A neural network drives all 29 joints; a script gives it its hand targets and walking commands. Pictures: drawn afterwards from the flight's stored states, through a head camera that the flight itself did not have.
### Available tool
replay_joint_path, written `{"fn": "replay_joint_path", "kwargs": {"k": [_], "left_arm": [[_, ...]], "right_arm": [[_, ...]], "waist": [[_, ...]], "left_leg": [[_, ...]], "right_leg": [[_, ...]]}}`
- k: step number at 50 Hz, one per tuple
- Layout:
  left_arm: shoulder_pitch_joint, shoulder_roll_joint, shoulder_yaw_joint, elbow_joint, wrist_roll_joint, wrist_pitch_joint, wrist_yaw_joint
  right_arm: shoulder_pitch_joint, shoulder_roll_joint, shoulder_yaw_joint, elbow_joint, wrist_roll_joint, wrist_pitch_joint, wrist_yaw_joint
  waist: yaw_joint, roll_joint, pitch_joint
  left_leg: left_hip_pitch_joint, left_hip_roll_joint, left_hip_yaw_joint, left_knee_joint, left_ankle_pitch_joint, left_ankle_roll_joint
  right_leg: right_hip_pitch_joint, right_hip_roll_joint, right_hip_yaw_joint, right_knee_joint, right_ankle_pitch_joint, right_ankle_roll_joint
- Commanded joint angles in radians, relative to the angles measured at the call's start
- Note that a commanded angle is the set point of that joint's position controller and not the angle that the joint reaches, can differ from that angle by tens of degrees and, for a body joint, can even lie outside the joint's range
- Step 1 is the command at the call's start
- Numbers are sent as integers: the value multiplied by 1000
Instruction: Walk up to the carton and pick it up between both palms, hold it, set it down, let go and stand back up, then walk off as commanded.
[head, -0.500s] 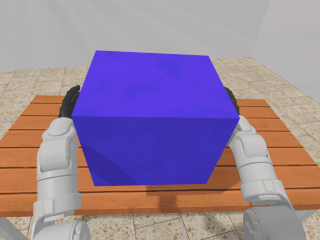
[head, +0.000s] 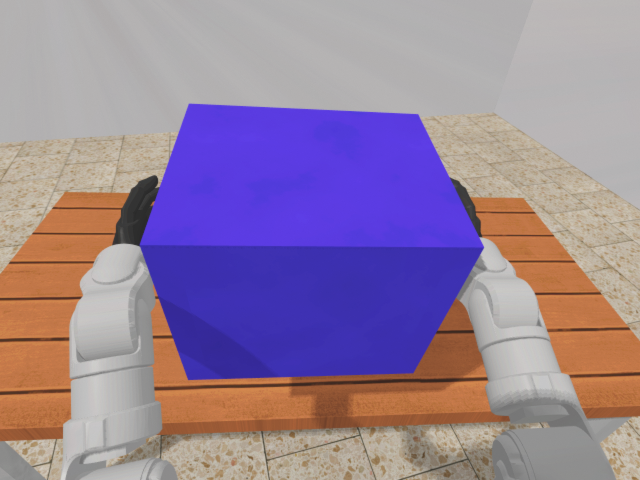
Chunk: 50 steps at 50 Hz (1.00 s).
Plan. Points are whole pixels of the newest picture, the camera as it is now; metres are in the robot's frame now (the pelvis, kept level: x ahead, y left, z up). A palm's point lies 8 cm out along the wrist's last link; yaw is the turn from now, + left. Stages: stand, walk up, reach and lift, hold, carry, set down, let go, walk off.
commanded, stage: hold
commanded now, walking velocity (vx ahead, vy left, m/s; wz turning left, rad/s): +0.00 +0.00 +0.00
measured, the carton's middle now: (305, 244) +0.37 +0.00 +0.15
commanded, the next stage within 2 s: none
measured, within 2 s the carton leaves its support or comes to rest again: neither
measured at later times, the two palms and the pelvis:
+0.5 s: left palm (133, 244) +0.34 +0.20 +0.18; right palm (458, 236) +0.35 -0.19 +0.18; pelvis -0.01 +0.00 +0.00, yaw +0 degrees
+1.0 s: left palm (134, 245) +0.34 +0.20 +0.18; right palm (459, 235) +0.35 -0.19 +0.18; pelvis +0.00 +0.00 +0.00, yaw +0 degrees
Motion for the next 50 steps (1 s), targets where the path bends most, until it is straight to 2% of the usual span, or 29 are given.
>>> {"fn": "replay_joint_path", "kwargs": {"k": [1, 3, 4, 6, 7, 8, 10, 11, 12, 15, 16, 18, 19, 20, 21, 27, 28, 30, 31, 32, 33, 36, 37, 38, 39, 43, 44, 47, 50], "left_arm": [[-660, -402, -505, -174, -164, -74, -111], [-687, -375, -484, -132, -154, -70, -119], [-680, -373, -454, -97, -135, -65, -119], [-658, -355, -422, -56, -136, -58, -140], [-699, -360, -443, -99, -158, -64, -139], [-690, -357, -420, -84, -150, -69, -135], [-701, -381, -442, -74, -152, -74, -139], [-720, -390, -460, -139, -155, -79, -133], [-718, -383, -427, -46, -146, -72, -134], [-711, -392, -447, -68, -166, -86, -138], [-744, -385, -455, -47, -164, -93, -134], [-743, -382, -430, -46, -143, -90, -136], [-730, -376, -433, -58, -145, -85, -136], [-719, -369, -411, -27, -124, -83, -141], [-755, -381, -418, -22, -137, -88, -144], [-707, -401, -482, -132, -161, -98, -132], [-709, -378, -455, -71, -144, -94, -135], [-763, -411, -467, -87, -140, -99, -121], [-736, -372, -453, -77, -155, -98, -122], [-678, -373, -444, -98, -145, -93, -124], [-677, -376, -448, -59, -142, -89, -131], [-685, -377, -402, -17, -113, -78, -124], [-650, -382, -433, -82, -128, -73, -132], [-712, -369, -419, -62, -137, -76, -128], [-692, -407, -453, -74, -145, -73, -121], [-669, -389, -431, -91, -139, -72, -120], [-702, -357, -410, -46, -135, -77, -121], [-695, -407, -474, -136, -177, -82, -128], [-664, -371, -446, -120, -142, -78, -133]], "right_arm": [[-755, 453, 363, -419, 137, -77, 175], [-731, 439, 326, -347, 113, -66, 179], [-725, 432, 316, -272, 106, -56, 187], [-746, 445, 298, -327, 85, -56, 182], [-723, 462, 290, -317, 78, -56, 178], [-732, 458, 303, -305, 83, -51, 183], [-777, 464, 317, -301, 96, -66, 179], [-735, 482, 338, -314, 101, -66, 177], [-788, 462, 308, -270, 92, -61, 184], [-776, 492, 314, -329, 83, -74, 172], [-768, 468, 305, -251, 79, -71, 182], [-756, 480, 304, -222, 74, -68, 189], [-755, 473, 292, -257, 82, -74, 188], [-749, 457, 266, -200, 67, -66, 184], [-760, 467, 272, -220, 59, -75, 189], [-737, 471, 319, -328, 103, -95, 177], [-739, 455, 306, -261, 69, -86, 175], [-770, 473, 316, -254, 82, -89, 189], [-811, 485, 336, -324, 93, -102, 187], [-790, 497, 344, -372, 95, -95, 178], [-737, 464, 326, -285, 96, -87, 178], [-765, 453, 308, -247, 91, -72, 193], [-709, 459, 319, -287, 100, -79, 186], [-765, 455, 308, -283, 106, -79, 191], [-770, 434, 302, -268, 99, -81, 195], [-750, 451, 329, -315, 114, -79, 187], [-770, 454, 303, -274, 90, -73, 188], [-727, 473, 311, -337, 96, -80, 180], [-709, 467, 342, -334, 116, -71, 169]], "waist": [[16, 74, -421], [3, 59, -377], [29, 74, -300], [12, -2, -322], [-11, 7, -361], [11, 4, -330], [13, 34, -364], [8, 47, -421], [21, 42, -349], [-5, 16, -394], [1, 54, -375], [11, 41, -354], [-1, 65, -378], [-6, 69, -309], [-8, 38, -337], [-17, 82, -422], [-19, 61, -360], [2, 95, -353], [20, 33, -390], [23, 29, -397], [-4, 51, -380], [38, 35, -294], [18, 36, -335], [21, 30, -330], [7, 46, -345], [20, 36, -356], [13, 15, -294], [-18, 26, -405], [3, 45, -393]], "left_leg": [[103, -47, 31, -18, 260, -37], [76, -40, 32, -48, 166, -24], [41, -41, 36, -69, 105, -18], [4, -45, 45, -81, 70, 1], [28, -51, 47, -67, 114, -1], [6, -47, 43, -71, 123, 0], [36, -52, 46, -48, 179, -10], [64, -53, 42, -34, 219, -17], [38, -46, 41, -52, 151, -11], [45, -54, 42, -45, 175, -5], [34, -48, 44, -55, 135, -14], [46, -47, 44, -60, 125, -9], [61, -44, 40, -55, 157, -19], [48, -51, 45, -62, 120, -23], [46, -44, 49, -68, 98, -14], [95, -48, 34, -21, 263, -37], [86, -52, 39, -33, 202, -24], [45, -57, 40, -46, 153, -26], [50, -55, 40, -41, 164, 0], [45, -60, 49, -43, 197, 0], [77, -51, 42, -47, 183, -9], [35, -45, 39, -72, 134, -4], [65, -49, 50, -57, 203, -5], [56, -44, 36, -65, 137, -7], [70, -39, 33, -60, 184, -23], [98, -47, 41, -39, 236, -19], [53, -49, 42, -62, 145, -6], [90, -47, 37, -42, 237, -17], [99, -55, 41, -27, 273, -19]], "right_leg": [[130, 52, -13, -6, 206, -14], [108, 37, -7, -15, 131, -15], [70, 38, -8, -24, 53, -22], [125, 28, -7, -28, 70, -8], [133, 30, -4, -24, 120, -7], [133, 32, -3, -13, 123, -4], [136, 36, -9, -10, 172, 2], [155, 34, -10, 1, 211, 2], [98, 43, -11, -18, 113, -8], [142, 27, -8, -7, 179, 7], [118, 29, -12, -6, 125, -5], [100, 32, -17, -15, 91, -7], [124, 37, -15, -16, 129, -15], [109, 31, -12, -29, 90, -11], [115, 34, -15, -20, 79, -13], [151, 40, -16, 7, 235, -3], [140, 37, -13, -15, 172, -8], [119, 30, -16, -6, 126, -8], [123, 34, -15, -5, 145, 1], [154, 29, -5, -3, 201, 10], [140, 33, -15, -11, 168, 4], [89, 42, -16, -24, 77, -12], [131, 44, -15, -18, 159, -9], [108, 37, -15, -23, 95, -12], [97, 50, -20, -16, 124, -17], [114, 46, -14, -20, 185, -9], [84, 44, -16, -34, 111, -6], [144, 42, -10, -18, 220, -7], [156, 36, -13, -11, 240, 2]]}}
